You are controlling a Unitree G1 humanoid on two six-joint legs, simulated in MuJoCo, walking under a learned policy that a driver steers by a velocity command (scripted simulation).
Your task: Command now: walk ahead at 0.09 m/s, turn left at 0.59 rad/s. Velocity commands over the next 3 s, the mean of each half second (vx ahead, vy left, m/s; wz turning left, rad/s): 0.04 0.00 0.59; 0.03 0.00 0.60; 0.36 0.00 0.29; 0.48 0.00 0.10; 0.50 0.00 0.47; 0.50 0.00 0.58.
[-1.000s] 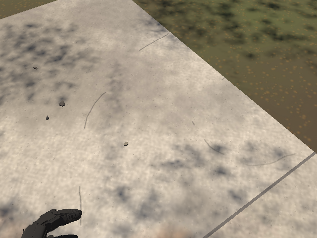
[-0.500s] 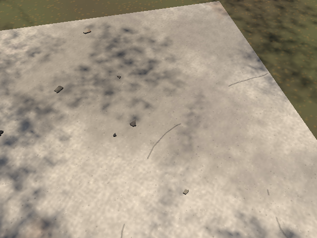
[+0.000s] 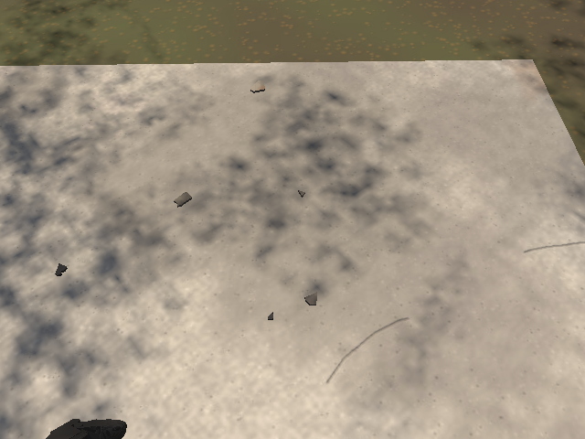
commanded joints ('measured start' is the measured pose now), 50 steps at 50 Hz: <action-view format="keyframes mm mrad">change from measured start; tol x32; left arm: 1 144 210 63 -38 22 8 15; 50 63 133 56 -44 -27 50 31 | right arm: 1 145 -65 -1 -94 -3 -21 6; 50 -59 -122 -39 -156 10 16 22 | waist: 1 -1 -313 -316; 18 14 -163 -137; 21 39 342 -39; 50 66 -155 -11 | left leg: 1 -326 16 49 463 -354 -69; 19 78 136 267 -146 204 -7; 22 116 519 -339 -354 495 306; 42 63 244 -301 -171 472 109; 45 -332 20 33 348 -268 -69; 50 -485 137 117 521 48 -117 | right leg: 1 567 -530 569 -69 645 -331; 5 314 -319 230 -131 176 -231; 17 263 -340 -22 -144 51 -214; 21 -263 -49 -211 419 -589 61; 27 -185 -44 -10 680 -307 52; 40 60 19 19 106 -307 41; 45 357 -456 438 -172 293 -300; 50 379 -280 191 -265 -345 -193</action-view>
